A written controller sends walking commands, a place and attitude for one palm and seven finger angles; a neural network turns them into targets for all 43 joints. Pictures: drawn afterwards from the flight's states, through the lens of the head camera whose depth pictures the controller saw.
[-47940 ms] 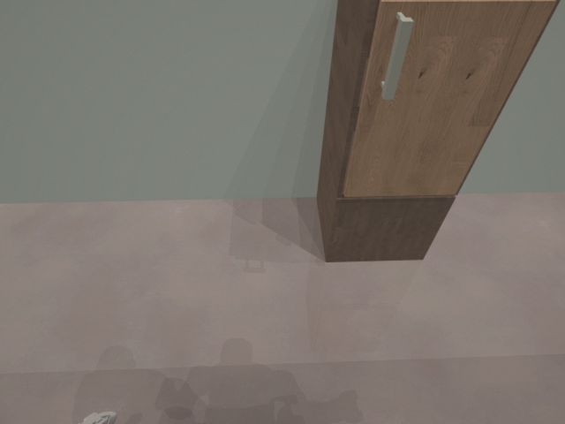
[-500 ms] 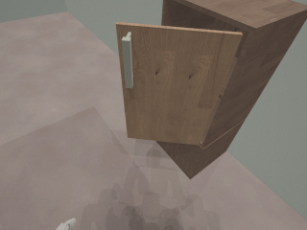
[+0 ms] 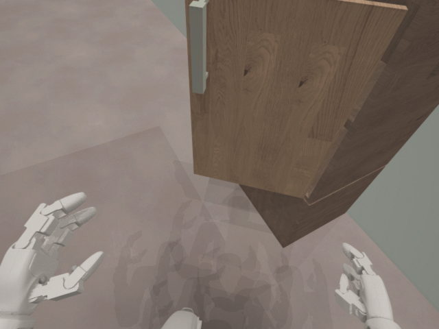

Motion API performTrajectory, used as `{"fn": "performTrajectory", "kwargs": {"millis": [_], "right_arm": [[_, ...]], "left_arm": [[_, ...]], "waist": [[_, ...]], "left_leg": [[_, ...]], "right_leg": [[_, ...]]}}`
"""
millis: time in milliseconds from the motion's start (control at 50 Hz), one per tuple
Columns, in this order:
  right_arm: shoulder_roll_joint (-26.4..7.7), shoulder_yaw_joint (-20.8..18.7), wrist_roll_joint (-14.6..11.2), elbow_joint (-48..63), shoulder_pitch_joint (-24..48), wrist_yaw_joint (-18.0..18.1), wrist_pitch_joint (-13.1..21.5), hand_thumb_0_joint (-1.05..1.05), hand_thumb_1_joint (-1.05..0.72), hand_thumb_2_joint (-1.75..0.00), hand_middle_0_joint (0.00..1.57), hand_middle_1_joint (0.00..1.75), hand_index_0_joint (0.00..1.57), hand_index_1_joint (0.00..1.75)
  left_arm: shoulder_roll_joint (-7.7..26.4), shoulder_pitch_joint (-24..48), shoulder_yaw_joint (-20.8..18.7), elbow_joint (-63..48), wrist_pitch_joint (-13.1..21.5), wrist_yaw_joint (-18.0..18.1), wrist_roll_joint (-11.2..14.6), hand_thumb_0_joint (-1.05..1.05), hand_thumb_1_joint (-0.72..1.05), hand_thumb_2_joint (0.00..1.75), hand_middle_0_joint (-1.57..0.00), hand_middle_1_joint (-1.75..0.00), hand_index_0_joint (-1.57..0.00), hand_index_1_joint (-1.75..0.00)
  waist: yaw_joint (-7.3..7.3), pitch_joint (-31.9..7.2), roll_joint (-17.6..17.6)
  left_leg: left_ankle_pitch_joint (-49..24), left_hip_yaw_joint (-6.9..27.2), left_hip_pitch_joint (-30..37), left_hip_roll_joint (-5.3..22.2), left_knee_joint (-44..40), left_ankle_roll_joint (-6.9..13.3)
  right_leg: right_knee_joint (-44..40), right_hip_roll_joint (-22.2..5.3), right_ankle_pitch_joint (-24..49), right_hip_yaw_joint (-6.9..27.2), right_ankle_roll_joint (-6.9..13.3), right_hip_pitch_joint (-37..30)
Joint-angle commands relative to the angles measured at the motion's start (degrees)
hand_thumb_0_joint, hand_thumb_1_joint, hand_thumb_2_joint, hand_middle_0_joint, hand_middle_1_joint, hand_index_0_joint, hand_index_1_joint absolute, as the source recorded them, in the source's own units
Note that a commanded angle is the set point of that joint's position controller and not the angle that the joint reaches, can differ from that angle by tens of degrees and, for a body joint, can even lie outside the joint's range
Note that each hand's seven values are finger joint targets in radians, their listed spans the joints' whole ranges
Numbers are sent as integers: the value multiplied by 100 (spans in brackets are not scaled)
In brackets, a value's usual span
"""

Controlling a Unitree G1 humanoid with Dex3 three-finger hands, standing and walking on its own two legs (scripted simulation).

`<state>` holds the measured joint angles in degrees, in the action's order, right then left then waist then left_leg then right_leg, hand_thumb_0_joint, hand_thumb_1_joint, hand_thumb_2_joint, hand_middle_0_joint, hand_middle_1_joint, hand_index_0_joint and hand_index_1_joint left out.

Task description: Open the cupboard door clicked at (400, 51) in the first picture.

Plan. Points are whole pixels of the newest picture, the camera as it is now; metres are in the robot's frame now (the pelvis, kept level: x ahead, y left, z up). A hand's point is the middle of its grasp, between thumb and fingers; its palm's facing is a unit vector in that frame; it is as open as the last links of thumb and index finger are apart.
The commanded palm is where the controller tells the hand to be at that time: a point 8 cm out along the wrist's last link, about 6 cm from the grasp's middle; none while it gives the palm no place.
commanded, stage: raise the hand with hooked fingers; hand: left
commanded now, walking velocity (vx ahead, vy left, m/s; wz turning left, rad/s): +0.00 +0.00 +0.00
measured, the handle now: (201, 47) +0.60 +0.12 +0.20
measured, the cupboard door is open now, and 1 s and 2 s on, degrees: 48 48 48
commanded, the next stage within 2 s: move the hooked fingers beside the handle in 1.50 s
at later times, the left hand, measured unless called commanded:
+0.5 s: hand (71, 210) +0.24 +0.26 +0.12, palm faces -0.12 -0.99 -0.07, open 12.7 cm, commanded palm +0.22 +0.32 +0.15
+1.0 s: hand (22, 126) +0.30 +0.31 +0.23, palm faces -0.02 -0.99 -0.10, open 14.0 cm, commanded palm +0.27 +0.35 +0.23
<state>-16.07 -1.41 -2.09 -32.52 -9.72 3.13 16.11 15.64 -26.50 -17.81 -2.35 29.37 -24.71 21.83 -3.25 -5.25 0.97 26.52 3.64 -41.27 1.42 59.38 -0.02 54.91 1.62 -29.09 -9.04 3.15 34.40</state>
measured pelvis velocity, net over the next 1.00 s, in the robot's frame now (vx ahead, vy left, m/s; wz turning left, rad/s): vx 0.01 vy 0.03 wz -0.02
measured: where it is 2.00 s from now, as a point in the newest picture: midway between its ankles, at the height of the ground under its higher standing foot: outside the picture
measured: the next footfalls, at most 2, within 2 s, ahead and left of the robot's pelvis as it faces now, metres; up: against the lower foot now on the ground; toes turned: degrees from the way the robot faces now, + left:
none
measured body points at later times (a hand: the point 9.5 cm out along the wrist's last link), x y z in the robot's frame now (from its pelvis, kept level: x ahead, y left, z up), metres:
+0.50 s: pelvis +0.00 +0.03 +0.04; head +0.02 +0.04 +0.48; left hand +0.24 +0.31 +0.13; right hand +0.15 -0.24 -0.03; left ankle +0.03 +0.12 -0.68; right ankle -0.01 -0.09 -0.68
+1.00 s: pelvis +0.01 +0.03 +0.06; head +0.00 +0.03 +0.51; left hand +0.30 +0.36 +0.23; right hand +0.18 -0.19 -0.01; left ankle +0.03 +0.12 -0.68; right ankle -0.01 -0.09 -0.68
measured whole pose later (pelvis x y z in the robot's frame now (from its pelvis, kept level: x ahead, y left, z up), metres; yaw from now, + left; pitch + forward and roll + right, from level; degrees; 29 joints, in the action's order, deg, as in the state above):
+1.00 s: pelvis +0.01 +0.03 +0.06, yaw -1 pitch -1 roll -2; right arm -14.5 5.8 -4.6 -34.6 -14.4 6.3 14.1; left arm 29.1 8.9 -25.5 12.7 -1.8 -28.7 19.8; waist -2.2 -1.3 2.0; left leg 15.5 -0.8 -17.3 -1.3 33.4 2.9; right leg 30.1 -0.6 -17.2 -4.6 0.0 12.3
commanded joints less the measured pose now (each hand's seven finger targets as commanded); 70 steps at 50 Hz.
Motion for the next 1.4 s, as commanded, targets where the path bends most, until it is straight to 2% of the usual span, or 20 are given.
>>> {"fn": "performTrajectory", "kwargs": {"millis": [0,20,60,140,200,260,320,440,480,640,720,840,940,1020,1040,1100,1140,1240,1260,1380], "right_arm": [[-765,-175,-165,667,-178,217,216,0,-90,-90,20,30,20,30],[-772,-159,-176,773,-112,235,184,0,-90,-90,20,30,20,30],[-696,-101,-181,962,29,227,112,0,-90,-90,20,30,20,30],[-469,-23,-106,1105,141,171,163,0,-90,-90,20,30,20,30],[-472,-32,-119,993,-7,113,251,0,-90,-90,20,30,20,30],[-635,-58,-150,876,-140,110,292,0,-90,-90,20,30,20,30],[-753,-56,-210,864,-188,194,363,0,-90,-90,20,30,20,30],[-719,44,-154,779,-114,327,424,0,-90,-90,20,30,20,30],[-641,120,-165,765,-60,318,436,0,-90,-90,20,30,20,30],[-740,174,-293,816,-28,310,238,0,-90,-90,20,30,20,30],[-722,222,-269,919,57,332,175,0,-90,-90,20,30,20,30],[-652,332,-186,731,121,394,187,0,-90,-90,20,30,20,30],[-689,326,-275,602,47,426,86,0,-90,-90,20,30,20,30],[-752,290,-322,726,69,383,16,0,-90,-90,20,30,20,30],[-753,281,-321,750,56,344,4,0,-90,-90,20,30,20,30],[-759,245,-299,848,121,281,-27,0,-90,-90,20,30,20,30],[-745,252,-269,826,159,254,-27,0,-90,-90,20,30,20,30],[-697,239,-237,769,150,291,-7,0,-90,-90,20,30,20,30],[-673,237,-243,768,154,298,-7,0,-90,-90,20,30,20,30],[-703,207,-306,737,123,360,-34,0,-90,-90,20,30,20,30]], "left_arm": [[1428,1057,-242,-195,-676,-675,-42,0,18,59,-25,-76,-25,-76],[1645,959,-459,-25,-1023,-768,-40,0,15,58,-25,-78,-25,-78],[1944,789,-1008,-147,-1453,-808,158,0,11,56,-26,-81,-26,-81],[1980,569,-1776,-676,-1422,-343,676,0,1,52,-26,-87,-26,-87],[1389,627,-1267,-767,-1155,-102,644,0,-6,49,-27,-92,-27,-92],[1210,954,-748,-388,-1278,-187,420,0,-13,46,-27,-96,-27,-96],[1501,1576,-516,-411,-1491,-332,198,0,-20,43,-28,-100,-28,-100],[2545,2791,-1356,-1349,-1381,-9,107,0,-34,37,-29,-110,-29,-110],[2284,2790,-1245,-1260,-1366,100,147,0,-38,35,-29,-112,-29,-112],[2003,3179,-788,312,-2755,-277,14,0,-50,30,-30,-120,-30,-120],[2363,4148,-928,-109,-2876,-327,-43,0,-50,30,-30,-120,-30,-120],[3076,4998,-1537,-366,-2442,-176,-65,0,-50,30,-30,-120,-30,-120],[2853,5083,-1266,847,-2952,-419,-118,0,-50,30,-30,-120,-30,-120],[2731,5126,-998,1125,-3346,-637,-151,0,-50,30,-30,-120,-30,-120],[2735,4995,-1023,1161,-3356,-672,-131,0,-50,30,-30,-120,-30,-120],[2881,4983,-1216,733,-3218,-719,-41,0,-50,30,-30,-120,-30,-120],[3175,4977,-1533,582,-3018,-623,17,0,-50,30,-30,-120,-30,-120],[3347,5197,-1811,293,-2734,-349,-2,0,-50,30,-30,-120,-30,-120],[3200,5216,-1695,321,-2745,-351,-45,0,-50,30,-30,-120,-30,-120],[2837,5226,-1235,591,-2969,-462,-106,0,-50,30,-30,-120,-30,-120]], "waist": [[605,-618,30],[472,-838,-175],[178,-1328,-79],[-131,-1582,-429],[46,-1087,-156],[264,-585,-122],[368,-462,155],[167,-1022,705],[186,-825,880],[167,22,457],[222,-461,174],[142,-781,836],[209,-285,559],[212,-497,435],[182,-536,171],[152,-941,171],[86,-856,67],[70,-839,462],[117,-845,701],[236,-644,570]], "left_leg": [[-1286,-148,753,-104,-857,275],[-1378,-162,758,-123,-927,280],[-1829,-173,1018,-158,-1062,268],[-2285,-102,1184,-156,-1319,172],[-2170,-191,1445,-161,-1603,143],[-1848,-215,1489,-141,-1730,178],[-1326,-171,1651,-114,-1990,235],[-1446,29,2495,-54,-2446,196],[-1469,102,2658,-23,-2644,142],[-1254,193,2551,-13,-3115,89],[-1321,227,2933,-18,-3126,152],[-1617,250,3508,-30,-3299,68],[-1544,193,3256,-62,-3408,92],[-1908,151,3329,-101,-3323,125],[-2116,119,3325,-108,-3261,145],[-2449,12,3485,-144,-3115,183],[-2464,-6,3417,-146,-3105,187],[-2452,-121,3459,-162,-3142,195],[-2433,-191,3498,-169,-3144,209],[-2291,-234,3436,-174,-3114,240]], "right_leg": [[-1651,-194,1366,1435,-380,-226],[-1718,-260,1472,1486,-435,-526],[-1670,-362,2201,1476,-529,-1164],[-1554,-317,3454,1221,-589,-1823],[-1608,-207,3085,921,-478,-1289],[-1793,-139,2357,886,-436,-824],[-2017,-107,1309,808,-338,-622],[-2070,-26,1280,588,-154,-1208],[-2092,2,1386,461,-134,-1210],[-2482,-11,1590,433,-159,-1331],[-2559,9,1592,447,-190,-1392],[-2769,24,1735,505,-101,-1715],[-2962,-28,1802,499,-111,-1716],[-2928,-64,2060,492,-125,-1738],[-2950,-55,2236,514,-110,-1876],[-2868,-58,2576,544,-143,-1952],[-2903,-51,2599,580,-128,-2046],[-2954,-78,2623,637,-131,-2147],[-2970,-85,2658,672,-145,-2095],[-3039,-109,2696,736,-203,-2015]]}}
